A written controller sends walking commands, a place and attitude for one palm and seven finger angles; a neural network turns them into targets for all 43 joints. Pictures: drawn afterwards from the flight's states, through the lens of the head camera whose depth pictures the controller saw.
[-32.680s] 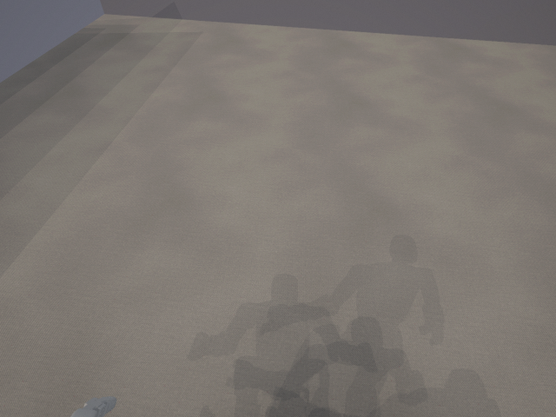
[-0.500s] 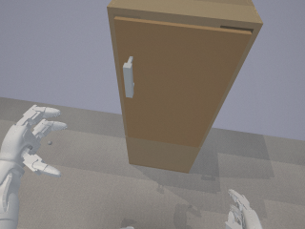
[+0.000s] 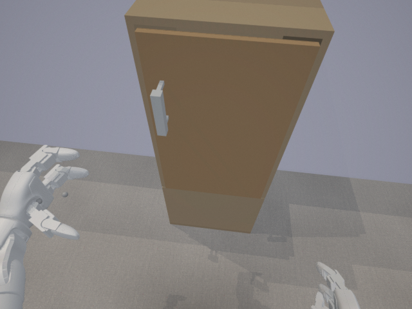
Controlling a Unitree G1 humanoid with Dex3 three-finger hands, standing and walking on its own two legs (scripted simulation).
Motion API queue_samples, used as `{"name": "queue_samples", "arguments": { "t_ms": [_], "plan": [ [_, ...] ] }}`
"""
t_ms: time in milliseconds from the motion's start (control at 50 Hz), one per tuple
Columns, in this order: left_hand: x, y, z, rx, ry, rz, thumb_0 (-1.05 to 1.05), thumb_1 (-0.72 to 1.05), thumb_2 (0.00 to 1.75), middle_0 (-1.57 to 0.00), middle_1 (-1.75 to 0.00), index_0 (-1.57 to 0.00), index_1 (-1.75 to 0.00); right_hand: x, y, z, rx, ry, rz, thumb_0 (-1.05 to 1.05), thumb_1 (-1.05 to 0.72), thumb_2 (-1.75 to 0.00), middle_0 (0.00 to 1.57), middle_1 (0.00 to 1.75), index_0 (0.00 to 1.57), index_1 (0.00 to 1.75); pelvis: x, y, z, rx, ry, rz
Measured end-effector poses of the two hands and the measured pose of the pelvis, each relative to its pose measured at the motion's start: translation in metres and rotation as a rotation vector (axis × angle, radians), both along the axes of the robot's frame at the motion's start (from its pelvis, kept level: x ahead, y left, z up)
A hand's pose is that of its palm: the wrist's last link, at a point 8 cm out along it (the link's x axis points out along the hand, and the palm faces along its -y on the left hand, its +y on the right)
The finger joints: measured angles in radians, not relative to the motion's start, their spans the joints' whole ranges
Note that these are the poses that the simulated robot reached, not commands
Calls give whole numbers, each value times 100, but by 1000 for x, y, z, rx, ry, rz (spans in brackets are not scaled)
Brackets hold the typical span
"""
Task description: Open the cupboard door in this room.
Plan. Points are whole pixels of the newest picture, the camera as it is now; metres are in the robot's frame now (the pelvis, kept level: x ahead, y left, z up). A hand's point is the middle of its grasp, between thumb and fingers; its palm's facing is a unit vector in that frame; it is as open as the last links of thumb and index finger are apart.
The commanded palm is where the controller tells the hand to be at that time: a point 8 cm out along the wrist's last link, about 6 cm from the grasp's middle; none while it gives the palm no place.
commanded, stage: raise the hand with hooked fingers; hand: left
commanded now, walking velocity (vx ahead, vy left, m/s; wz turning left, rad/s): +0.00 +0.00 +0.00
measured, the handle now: (161, 108) +0.54 +0.14 +0.07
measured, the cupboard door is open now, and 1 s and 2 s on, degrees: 0 0 0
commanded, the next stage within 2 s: move the hooked fingers beside the handle in 0.06 s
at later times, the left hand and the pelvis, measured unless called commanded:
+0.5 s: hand (86, 172) +0.34 +0.25 +0.08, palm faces -0.07 -1.00 +0.00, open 14.0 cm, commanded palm +0.32 +0.31 +0.09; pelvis -0.01 -0.01 +0.00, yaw +0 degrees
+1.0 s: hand (103, 148) +0.40 +0.24 +0.08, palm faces -0.08 -1.00 +0.01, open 14.0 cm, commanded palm +0.38 +0.29 +0.08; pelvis +0.01 +0.00 +0.00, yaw -1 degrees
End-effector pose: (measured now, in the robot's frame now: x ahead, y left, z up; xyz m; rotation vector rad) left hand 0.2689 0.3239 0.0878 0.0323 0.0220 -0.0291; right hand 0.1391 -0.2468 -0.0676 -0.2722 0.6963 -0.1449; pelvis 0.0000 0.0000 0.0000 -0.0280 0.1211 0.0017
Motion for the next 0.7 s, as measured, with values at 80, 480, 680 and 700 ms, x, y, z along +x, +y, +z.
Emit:
{"name": "queue_samples", "arguments": {
  "t_ms": [80, 480, 680, 700],
  "plan": [
    [-1, 0, 3, -6, -6, -1, -1, -50, 30, -30, -120, -30, -120, 4, 1, -1, 9, -12, 5, 2, -90, -90, 20, 30, 21, 30, -1, -2, 0, 1, -4, 3],
    [47, -18, -3, -29, 11, -39, -1, -50, 30, -30, -120, -30, -120, -15, -12, -12, -17, 64, -25, 2, -90, -90, 21, 30, 21, 30, -8, -8, -4, 6, 20, 6],
    [84, -17, -3, -25, 16, -32, -1, -50, 30, -30, -120, -30, -120, -49, -20, -21, -19, 182, -95, 1, -90, -90, 20, 30, 21, 30, -1, -5, -4, 8, 57, -18],
    [86, -18, -3, -27, 13, -36, -1, -50, 30, -30, -120, -30, -120, -51, -20, -22, -18, 194, -100, 1, -90, -90, 20, 30, 21, 30, 0, -4, -4, 7, 60, -19]
  ]
}}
